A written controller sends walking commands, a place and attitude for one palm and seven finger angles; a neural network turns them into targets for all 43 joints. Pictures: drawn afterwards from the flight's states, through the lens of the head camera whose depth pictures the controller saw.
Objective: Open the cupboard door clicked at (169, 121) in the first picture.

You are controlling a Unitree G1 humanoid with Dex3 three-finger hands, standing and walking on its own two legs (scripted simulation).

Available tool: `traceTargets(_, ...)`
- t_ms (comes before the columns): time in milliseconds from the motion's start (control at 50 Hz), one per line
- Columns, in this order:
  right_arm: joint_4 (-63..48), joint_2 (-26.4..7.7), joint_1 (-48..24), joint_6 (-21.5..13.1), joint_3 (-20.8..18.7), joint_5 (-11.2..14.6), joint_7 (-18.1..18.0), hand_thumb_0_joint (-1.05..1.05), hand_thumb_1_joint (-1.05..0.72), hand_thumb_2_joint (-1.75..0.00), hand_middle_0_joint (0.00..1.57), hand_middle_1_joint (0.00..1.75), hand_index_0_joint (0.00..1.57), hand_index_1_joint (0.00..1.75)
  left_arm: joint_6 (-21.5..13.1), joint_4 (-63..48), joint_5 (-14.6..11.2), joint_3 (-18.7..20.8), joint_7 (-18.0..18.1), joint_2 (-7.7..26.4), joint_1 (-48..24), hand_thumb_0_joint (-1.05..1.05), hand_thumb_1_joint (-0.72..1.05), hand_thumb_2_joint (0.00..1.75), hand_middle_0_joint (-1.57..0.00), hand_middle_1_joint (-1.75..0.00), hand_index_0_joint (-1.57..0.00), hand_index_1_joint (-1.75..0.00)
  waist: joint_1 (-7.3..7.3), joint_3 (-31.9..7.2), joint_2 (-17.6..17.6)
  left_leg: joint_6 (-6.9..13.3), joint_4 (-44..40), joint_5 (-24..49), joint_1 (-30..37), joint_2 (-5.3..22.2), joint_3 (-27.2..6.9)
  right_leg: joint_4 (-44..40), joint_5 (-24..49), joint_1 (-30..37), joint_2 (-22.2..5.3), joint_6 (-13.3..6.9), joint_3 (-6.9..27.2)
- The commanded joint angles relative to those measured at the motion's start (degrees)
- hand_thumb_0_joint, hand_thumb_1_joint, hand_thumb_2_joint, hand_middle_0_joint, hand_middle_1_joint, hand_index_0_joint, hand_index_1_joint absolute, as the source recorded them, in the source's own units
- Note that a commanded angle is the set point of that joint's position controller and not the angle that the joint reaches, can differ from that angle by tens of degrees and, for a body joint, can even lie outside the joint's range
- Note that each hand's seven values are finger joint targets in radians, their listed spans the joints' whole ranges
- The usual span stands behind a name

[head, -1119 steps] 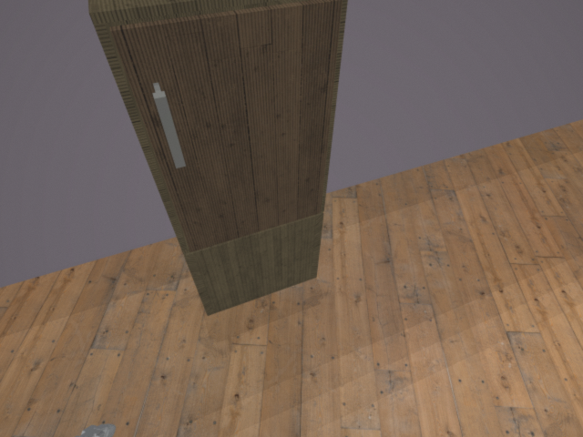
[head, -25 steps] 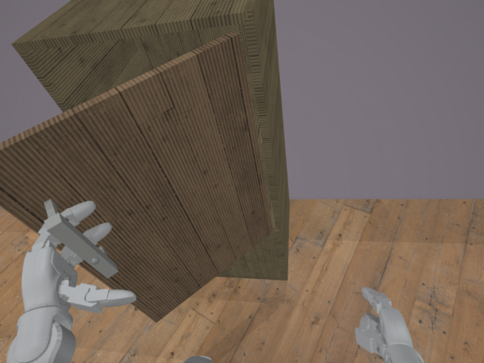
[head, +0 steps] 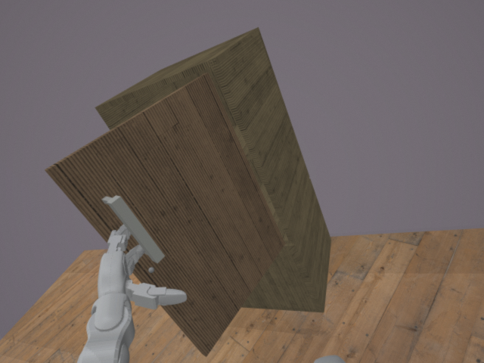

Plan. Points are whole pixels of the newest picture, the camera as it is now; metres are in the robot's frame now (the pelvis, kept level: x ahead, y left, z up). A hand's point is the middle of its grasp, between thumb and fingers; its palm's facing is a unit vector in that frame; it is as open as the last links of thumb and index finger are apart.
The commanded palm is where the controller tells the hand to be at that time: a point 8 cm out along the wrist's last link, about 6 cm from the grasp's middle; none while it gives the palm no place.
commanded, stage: relax the arm and regain balance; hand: left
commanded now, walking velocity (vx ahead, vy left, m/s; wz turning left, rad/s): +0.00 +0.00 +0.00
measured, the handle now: (132, 229) +0.35 +0.16 +0.19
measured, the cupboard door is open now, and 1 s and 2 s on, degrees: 70 83 83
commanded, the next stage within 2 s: stand and wait in 1.38 s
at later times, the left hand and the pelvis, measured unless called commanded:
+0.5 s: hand out of the picture -0.07 +0.03 -0.03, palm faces -0.10 -0.97 -0.22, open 16.3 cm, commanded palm none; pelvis -0.22 -0.11 +0.11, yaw -13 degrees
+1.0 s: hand out of the picture -0.20 +0.05 -0.04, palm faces -0.04 -0.93 -0.36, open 16.3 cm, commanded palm none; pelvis -0.34 -0.14 +0.09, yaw -12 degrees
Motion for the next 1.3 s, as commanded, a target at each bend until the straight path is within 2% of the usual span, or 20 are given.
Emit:
traceTargets(0,-3.2,1.0,12.5,-0.9,2.4,0.8,1.5,0.0,-0.9,-0.9,0.2,0.3,0.2,0.3,8.0,2.8,1.4,-2.6,-0.1,12.7,-4.6,0.0,-0.5,0.3,-0.15,-0.3,-0.15,-0.3,-0.64,23.6,-48.8,6.0,-35.0,-6.0,13.5,6.2,-3.9,-60.9,-18.3,-28.0,-5.0,7.9,23.8)
traceTargets(40,1.1,4.9,17.4,-1.5,3.9,-0.1,2.1,0.0,-0.9,-0.9,0.2,0.3,0.2,0.3,7.1,3.9,-1.8,-6.0,-0.7,7.9,-2.9,0.0,-0.5,0.3,-0.15,-0.3,-0.15,-0.3,-2.69,21.5,-9.7,6.8,-67.0,10.9,16.1,11.2,-7.3,-21.9,-8.3,-23.9,4.9,5.8,11.2)
traceTargets(60,-0.4,7.8,7.4,-3.3,5.5,0.1,0.4,0.0,-0.9,-0.9,0.2,0.3,0.2,0.3,6.6,5.1,-2.4,-6.9,-1.3,4.0,3.0,0.0,-0.5,0.3,-0.15,-0.3,-0.15,-0.3,2.56,22.9,10.2,7.8,-79.6,20.9,-2.4,18.8,-13.9,17.9,-1.9,-12.6,11.9,4.2,5.7)
traceTargets(80,-3.7,9.0,-4.2,-5.2,6.6,1.0,-0.5,0.0,-0.9,-0.9,0.2,0.3,0.2,0.3,6.0,6.0,-1.7,-5.4,-2.7,6.1,9.8,0.0,-0.5,0.3,-0.15,-0.3,-0.15,-0.3,10.23,13.3,1.7,7.2,-73.9,37.0,-7.2,20.4,-7.4,38.3,4.2,-4.7,6.5,3.3,6.6)
traceTargets(100,-7.9,6.0,-11.6,-6.4,6.1,1.4,-0.8,0.0,-0.9,-0.9,0.2,0.3,0.2,0.3,6.1,6.0,-1.4,-4.6,-4.0,8.3,15.1,0.0,-0.5,0.3,-0.15,-0.3,-0.15,-0.3,15.34,2.0,-6.6,10.4,-72.0,25.7,-13.6,25.5,-18.4,39.6,4.4,2.7,2.5,4.1,8.6)
traceTargets(160,-2.9,0.9,-6.4,-8.7,4.0,0.2,-0.6,0.0,-0.9,-0.9,0.2,0.3,0.2,0.3,5.5,7.2,0.6,-4.9,-4.6,13.2,5.1,0.0,-0.5,0.3,-0.15,-0.3,-0.15,-0.3,9.17,8.0,-34.7,8.3,-68.7,18.2,2.0,21.7,-13.4,-1.7,7.0,-6.2,-2.4,5.1,4.7)
traceTargets(260,3.5,2.0,7.1,-8.3,4.5,2.5,0.8,0.0,-0.9,-0.9,0.2,0.3,0.2,0.3,2.0,16.9,-1.4,-8.1,-4.4,13.0,8.1,0.0,-0.5,0.3,-0.15,-0.3,-0.15,-0.3,5.7,-1.7,-4.6,1.5,-58.9,34.6,10.8,16.1,0.3,-52.2,28.6,20.9,-3.0,3.2,2.5)
traceTargets(320,4.3,5.4,3.3,-6.8,5.3,2.9,0.4,0.0,-0.9,-0.9,0.2,0.3,0.2,0.3,0.6,26.2,-0.5,-7.2,-3.0,18.7,11.9,0.0,-0.5,0.3,-0.15,-0.3,-0.15,-0.3,8.69,-5.9,-23.7,-3.7,-54.2,11.7,2.5,12.1,0.1,-54.8,21.2,23.3,-12.4,-1.8,21.6)
traceTargets(380,7.3,4.3,0.4,-6.5,4.2,2.8,0.4,0.0,-0.9,-0.9,0.2,0.3,0.2,0.3,1.3,32.0,0.2,-6.4,-3.2,17.6,8.9,0.0,-0.5,0.3,-0.15,-0.3,-0.15,-0.3,8.13,1.2,-17.9,-3.1,-46.2,10.5,1.3,10.9,-4.9,-62.1,-2.0,12.5,-13.5,-5.4,26.8)
traceTargets(680,15.3,4.7,12.7,-6.6,4.2,2.3,-0.8,0.0,-0.9,-0.9,0.2,0.3,0.2,0.3,3.1,36.1,-0.9,-5.1,-1.9,13.0,5.1,0.0,-0.5,0.3,-0.15,-0.3,-0.15,-0.3,5.25,5.5,-18.1,2.4,-76.2,20.4,17.0,9.7,-1.8,-58.4,-1.6,8.9,-0.5,7.4,12.7)
traceTargets(740,10.8,4.6,-3.1,-7.1,3.8,2.5,-2.1,0.0,-0.9,-0.9,0.2,0.3,0.2,0.3,5.2,38.4,-2.5,-5.0,-2.4,12.6,9.4,0.0,-0.5,0.3,-0.15,-0.3,-0.15,-0.3,10.37,9.1,2.0,8.9,-77.1,13.7,-8.0,27.5,-17.1,-5.3,5.2,14.3,0.4,5.2,9.1)
traceTargets(780,5.3,2.0,-16.4,-8.2,3.8,1.6,-1.2,0.0,-0.9,-0.9,0.2,0.3,0.2,0.3,5.3,36.7,-0.8,-3.8,-3.8,15.1,11.9,0.0,-0.5,0.3,-0.15,-0.3,-0.15,-0.3,17.14,15.6,-13.7,7.5,-77.1,11.0,-18.3,25.1,-19.5,-1.7,6.5,10.4,-1.7,2.0,12.2)
traceTargets(820,6.9,0.7,-13.9,-8.3,3.1,1.5,-1.2,0.0,-0.9,-0.9,0.2,0.3,0.2,0.3,3.6,37.0,-0.4,-5.1,-4.5,12.8,13.7,0.0,-0.5,0.3,-0.15,-0.3,-0.15,-0.3,16.09,13.9,-23.4,1.6,-64.5,17.0,-9.9,18.7,-11.1,-36.1,6.1,14.8,-2.5,2.5,7.4)
traceTargets(860,10.4,7.0,-0.4,-7.1,3.3,3.4,-0.8,0.0,-0.9,-0.9,0.2,0.3,0.2,0.3,1.6,38.1,-0.2,-6.6,-3.4,14.0,13.7,0.0,-0.5,0.3,-0.15,-0.3,-0.15,-0.3,9.11,7.8,-36.4,-1.8,-49.3,9.1,-3.9,6.8,-4.8,-58.8,0.6,14.3,-9.2,-0.4,26.6)
traceTargets(940,11.6,5.3,2.2,-5.6,2.5,2.6,0.2,0.0,-0.9,-0.9,0.2,0.3,0.2,0.3,2.3,33.5,0.3,-4.7,-2.2,15.2,4.5,0.0,-0.5,0.3,-0.15,-0.3,-0.15,-0.3,6.49,5.9,-38.1,-0.5,-36.3,9.7,0.5,8.2,-8.2,-65.2,-13.4,2.3,-10.3,-4.4,35.1)
traceTargets(1060,13.6,7.8,7.7,-6.2,3.5,2.6,0.4,0.0,-0.9,-0.9,0.2,0.3,0.2,0.3,3.3,34.1,-0.1,-4.3,-2.3,15.7,3.9,0.0,-0.5,0.3,-0.15,-0.3,-0.15,-0.3,4.73,4.2,-23.2,1.3,-66.5,16.2,18.0,7.5,-2.3,-58.7,-6.7,-0.5,-3.8,-0.4,19.5)
traceTargets(1120,11.8,4.3,1.5,-7.4,3.4,1.4,-0.9,0.0,-0.9,-0.9,0.2,0.3,0.2,0.3,3.3,35.1,-2.0,-5.8,-3.5,10.3,7.3,0.0,-0.5,0.3,-0.15,-0.3,-0.15,-0.3,7.12,5.8,-10.0,4.2,-77.1,25.9,7.8,19.2,-10.6,-21.6,6.2,8.0,6.4,2.9,6.7)
traceTargets(1200,7.5,2.8,-13.9,-8.9,4.0,2.0,-0.8,0.0,-0.9,-0.9,0.2,0.3,0.2,0.3,3.7,36.4,-0.5,-5.6,-4.9,13.8,8.4,0.0,-0.5,0.3,-0.15,-0.3,-0.15,-0.3,13.75,11.8,-12.9,5.2,-73.4,17.2,-6.9,21.9,-14.4,-27.1,8.2,12.3,-2.2,2.8,6.0)
traceTargets(1260,10.8,6.1,-3.7,-8.9,4.4,3.6,-0.8,0.0,-0.9,-0.9,0.2,0.3,0.2,0.3,1.1,39.0,-0.4,-7.4,-4.0,14.6,10.0,0.0,-0.5,0.3,-0.15,-0.3,-0.15,-0.3,9.23,5.5,-25.4,-1.1,-60.4,17.0,0.2,9.5,-5.3,-54.2,20.2,18.9,-8.8,0.1,20.1)
traceTargets(1280,12.2,6.2,-1.5,-8.7,4.4,3.5,-0.5,0.0,-0.9,-0.9,0.2,0.3,0.2,0.3,1.2,38.9,-0.6,-7.6,-4.0,16.1,8.9,0.0,-0.5,0.3,-0.15,-0.3,-0.15,-0.3,7.76,4.4,-18.6,-1.2,-61.5,15.5,6.3,8.9,-5.2,-55.3,14.0,14.2,-11.0,-1.6,22.3)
